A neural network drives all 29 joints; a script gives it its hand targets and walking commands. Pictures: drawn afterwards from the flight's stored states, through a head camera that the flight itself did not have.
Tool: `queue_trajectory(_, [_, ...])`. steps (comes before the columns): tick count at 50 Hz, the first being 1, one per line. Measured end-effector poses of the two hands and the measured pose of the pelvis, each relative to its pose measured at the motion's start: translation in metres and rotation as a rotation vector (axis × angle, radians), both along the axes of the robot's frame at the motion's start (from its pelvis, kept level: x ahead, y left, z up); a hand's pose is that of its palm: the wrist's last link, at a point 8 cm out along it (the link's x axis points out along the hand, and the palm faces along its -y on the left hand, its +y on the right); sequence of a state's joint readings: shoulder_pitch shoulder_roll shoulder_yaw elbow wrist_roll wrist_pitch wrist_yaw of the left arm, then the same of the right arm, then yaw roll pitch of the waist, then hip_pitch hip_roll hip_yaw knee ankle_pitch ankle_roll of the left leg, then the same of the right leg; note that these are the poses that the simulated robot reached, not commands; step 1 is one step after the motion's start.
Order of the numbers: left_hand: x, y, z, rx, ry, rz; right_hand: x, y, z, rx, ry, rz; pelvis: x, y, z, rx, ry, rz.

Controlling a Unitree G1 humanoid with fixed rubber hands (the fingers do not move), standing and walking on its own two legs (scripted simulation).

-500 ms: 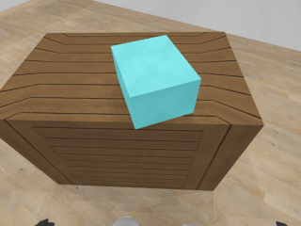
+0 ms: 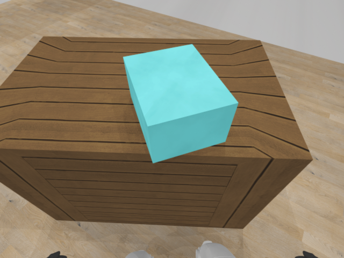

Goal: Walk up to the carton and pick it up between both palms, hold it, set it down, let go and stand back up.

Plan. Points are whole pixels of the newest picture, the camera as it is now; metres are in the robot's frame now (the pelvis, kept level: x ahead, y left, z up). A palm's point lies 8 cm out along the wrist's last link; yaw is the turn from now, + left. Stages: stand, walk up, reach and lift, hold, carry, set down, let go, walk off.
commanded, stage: walk up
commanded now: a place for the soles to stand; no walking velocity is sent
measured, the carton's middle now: (174, 99) +0.52 +0.00 +0.06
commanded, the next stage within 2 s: stand in 0.76 s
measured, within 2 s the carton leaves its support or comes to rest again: neither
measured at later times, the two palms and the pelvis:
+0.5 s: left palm out of the picture +0.10 +0.31 -0.08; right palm out of the picture +0.09 -0.32 -0.08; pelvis +0.01 +0.00 +0.00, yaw +0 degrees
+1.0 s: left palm out of the picture +0.10 +0.31 -0.08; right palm out of the picture +0.09 -0.31 -0.09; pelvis +0.00 +0.00 +0.00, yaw +0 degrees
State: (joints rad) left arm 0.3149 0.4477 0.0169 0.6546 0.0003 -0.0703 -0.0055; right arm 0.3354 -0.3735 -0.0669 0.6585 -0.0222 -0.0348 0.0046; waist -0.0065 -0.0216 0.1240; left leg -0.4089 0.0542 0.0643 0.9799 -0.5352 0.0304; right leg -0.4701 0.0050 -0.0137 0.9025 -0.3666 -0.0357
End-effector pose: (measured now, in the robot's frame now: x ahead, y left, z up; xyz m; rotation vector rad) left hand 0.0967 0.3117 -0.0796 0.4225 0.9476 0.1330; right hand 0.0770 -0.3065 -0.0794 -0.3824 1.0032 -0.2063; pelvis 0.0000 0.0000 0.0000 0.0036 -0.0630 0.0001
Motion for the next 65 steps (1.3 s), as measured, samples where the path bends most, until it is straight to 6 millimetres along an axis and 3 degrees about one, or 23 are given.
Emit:
queue_trajectory(18, [0.001,-0.002,0.005,0.027,0.012,-0.004,0.006,-0.014,-0.005,-0.011,0.006,0.016,0.001,-0.004,-0.002,0.007,0.007,-0.001])
queue_trajectory(30, [0.004,-0.001,0.004,0.023,0.019,-0.007,0.017,-0.010,-0.004,-0.007,-0.009,0.023,0.004,-0.002,-0.002,0.005,0.012,0.000])
queue_trajectory(50, [0.001,-0.001,0.004,0.022,0.016,-0.009,0.014,-0.004,-0.007,0.007,-0.003,0.019,0.001,-0.001,-0.002,0.005,0.007,0.001])
queue_trajectory(53, [0.000,0.002,-0.006,0.037,0.147,0.080,0.018,-0.008,-0.017,0.014,-0.033,0.044,0.001,-0.002,-0.005,0.006,-0.001,0.001])
queue_trajectory(57, [0.018,-0.010,-0.007,0.021,0.186,0.166,0.027,-0.009,-0.030,0.049,-0.079,0.055,0.001,-0.002,-0.009,0.006,-0.012,0.002])
queue_trajectory(62, [0.058,-0.040,0.013,-0.003,0.065,0.101,0.040,-0.001,-0.033,0.098,-0.143,0.051,0.001,-0.008,-0.006,0.013,-0.006,0.002])
queue_trajectory(65, [0.073,-0.052,0.025,-0.012,0.013,0.074,0.042,0.004,-0.027,0.127,-0.158,0.043,0.000,-0.014,0.000,0.020,0.008,0.002])
